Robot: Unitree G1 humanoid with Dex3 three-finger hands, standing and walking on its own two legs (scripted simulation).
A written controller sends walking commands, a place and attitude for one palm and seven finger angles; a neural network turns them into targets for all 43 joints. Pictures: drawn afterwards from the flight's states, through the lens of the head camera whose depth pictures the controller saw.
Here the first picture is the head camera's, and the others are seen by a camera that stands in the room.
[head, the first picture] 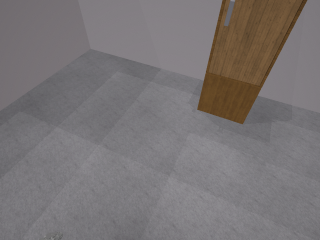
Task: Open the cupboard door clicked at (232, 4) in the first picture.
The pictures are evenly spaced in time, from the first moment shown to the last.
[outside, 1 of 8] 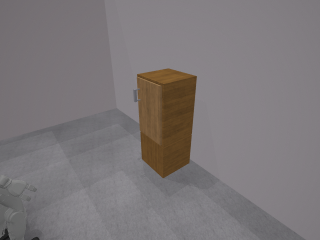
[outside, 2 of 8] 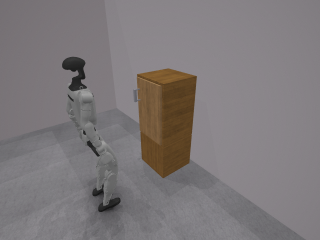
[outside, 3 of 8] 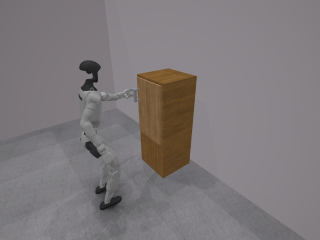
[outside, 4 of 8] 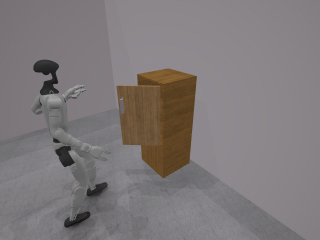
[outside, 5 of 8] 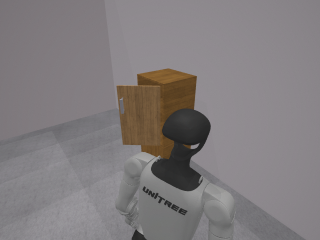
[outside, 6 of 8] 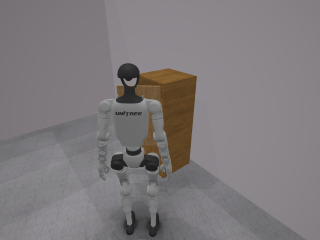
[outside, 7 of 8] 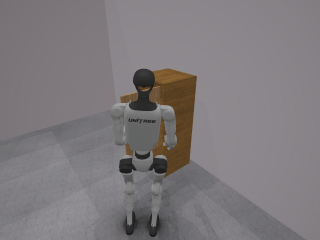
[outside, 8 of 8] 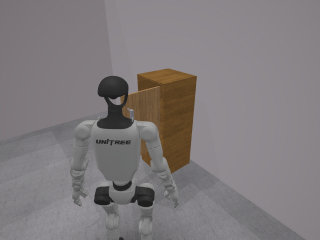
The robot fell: no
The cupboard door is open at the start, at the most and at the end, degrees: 0 92 92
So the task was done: yes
